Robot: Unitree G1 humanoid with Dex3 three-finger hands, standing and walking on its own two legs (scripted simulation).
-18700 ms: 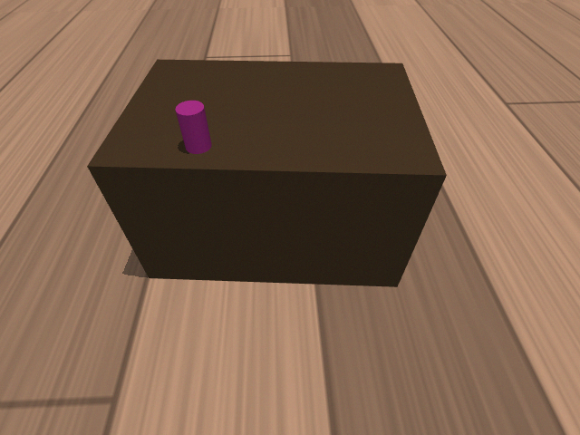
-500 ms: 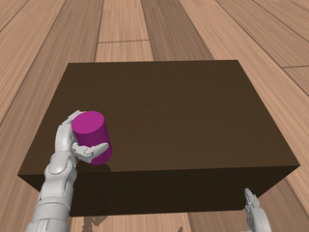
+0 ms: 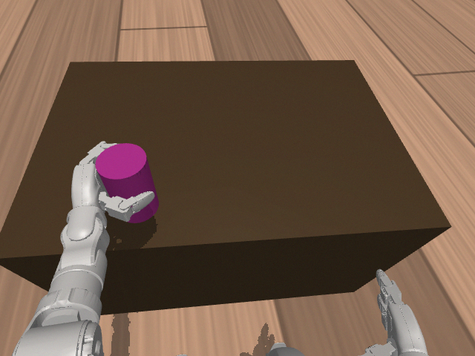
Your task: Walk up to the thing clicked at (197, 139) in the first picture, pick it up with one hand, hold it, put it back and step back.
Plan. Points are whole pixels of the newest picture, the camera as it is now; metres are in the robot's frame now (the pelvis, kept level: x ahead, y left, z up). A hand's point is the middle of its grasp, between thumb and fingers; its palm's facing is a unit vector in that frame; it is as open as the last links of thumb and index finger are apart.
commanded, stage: crouch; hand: left
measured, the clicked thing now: (130, 185) +0.42 +0.17 +0.03
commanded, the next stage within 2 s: lower in 0.24 s
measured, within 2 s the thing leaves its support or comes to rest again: rests again in 1.06 s
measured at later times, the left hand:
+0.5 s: hand (131, 179) +0.45 +0.18 +0.01, palm faces +0.12 -0.99 +0.00, open 11.0 cm
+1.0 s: hand (136, 189) +0.46 +0.18 -0.04, palm faces +0.11 -0.99 -0.01, open 11.0 cm
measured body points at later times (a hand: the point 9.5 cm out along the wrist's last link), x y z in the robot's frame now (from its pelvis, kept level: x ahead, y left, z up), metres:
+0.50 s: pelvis +0.00 +0.00 -0.02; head +0.10 +0.02 +0.42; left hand +0.44 +0.23 +0.01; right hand +0.16 -0.26 -0.05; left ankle +0.02 +0.11 -0.70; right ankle +0.04 -0.14 -0.70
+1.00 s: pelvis +0.00 -0.01 -0.05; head +0.12 +0.03 +0.38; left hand +0.45 +0.23 -0.04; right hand +0.16 -0.27 -0.05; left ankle +0.02 +0.11 -0.70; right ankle +0.04 -0.14 -0.70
